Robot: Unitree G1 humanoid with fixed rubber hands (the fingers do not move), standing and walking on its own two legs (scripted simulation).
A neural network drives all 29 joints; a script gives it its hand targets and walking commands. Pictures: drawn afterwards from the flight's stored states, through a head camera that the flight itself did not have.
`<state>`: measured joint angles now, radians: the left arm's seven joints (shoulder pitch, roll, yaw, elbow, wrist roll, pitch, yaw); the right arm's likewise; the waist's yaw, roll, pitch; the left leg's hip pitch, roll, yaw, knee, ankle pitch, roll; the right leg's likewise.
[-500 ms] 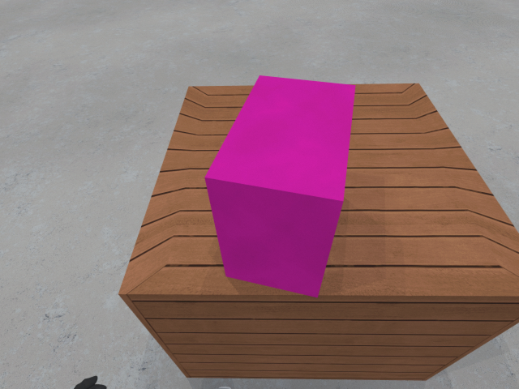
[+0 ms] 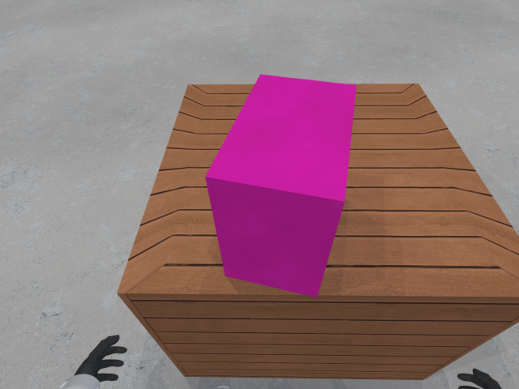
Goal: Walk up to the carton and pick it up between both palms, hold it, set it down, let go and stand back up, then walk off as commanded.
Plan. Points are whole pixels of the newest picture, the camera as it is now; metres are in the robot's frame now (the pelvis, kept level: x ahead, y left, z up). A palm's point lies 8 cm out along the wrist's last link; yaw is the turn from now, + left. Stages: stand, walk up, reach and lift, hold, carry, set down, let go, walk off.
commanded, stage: reach and lift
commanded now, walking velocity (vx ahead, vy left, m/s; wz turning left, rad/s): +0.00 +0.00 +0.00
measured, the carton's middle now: (288, 184) +0.47 -0.01 +0.06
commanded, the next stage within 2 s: none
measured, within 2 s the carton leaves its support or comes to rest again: neither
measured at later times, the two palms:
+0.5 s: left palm (92, 360) +0.18 +0.28 -0.03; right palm out of the picture +0.15 -0.27 -0.02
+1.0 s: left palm (105, 335) +0.20 +0.25 +0.01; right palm (451, 379) +0.16 -0.21 +0.02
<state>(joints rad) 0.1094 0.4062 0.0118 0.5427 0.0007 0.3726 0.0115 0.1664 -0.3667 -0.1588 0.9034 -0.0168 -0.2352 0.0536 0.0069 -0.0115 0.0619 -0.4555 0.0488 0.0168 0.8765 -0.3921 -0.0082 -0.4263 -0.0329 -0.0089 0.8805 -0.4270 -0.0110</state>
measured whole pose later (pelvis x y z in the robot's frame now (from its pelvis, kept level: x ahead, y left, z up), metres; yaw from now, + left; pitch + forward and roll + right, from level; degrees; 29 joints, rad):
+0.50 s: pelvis +0.01 +0.00 +0.03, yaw -1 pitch -6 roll +0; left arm 0.16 0.38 0.01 0.50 0.00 0.24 0.00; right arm 0.18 -0.21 -0.15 0.82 -0.02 -0.28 -0.01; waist 0.01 -0.06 0.06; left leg -0.19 0.05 0.04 0.57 -0.27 -0.02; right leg -0.16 -0.03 0.00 0.57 -0.29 0.01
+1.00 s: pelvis +0.02 +0.00 +0.04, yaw -1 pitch -7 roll +0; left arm 0.25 0.38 -0.02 0.29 -0.07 0.09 -0.05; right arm 0.36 -0.06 -0.04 0.36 -0.02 -0.19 -0.12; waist 0.01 -0.06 0.06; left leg -0.13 0.04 0.05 0.47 -0.22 -0.02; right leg -0.11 -0.03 0.00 0.47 -0.25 0.01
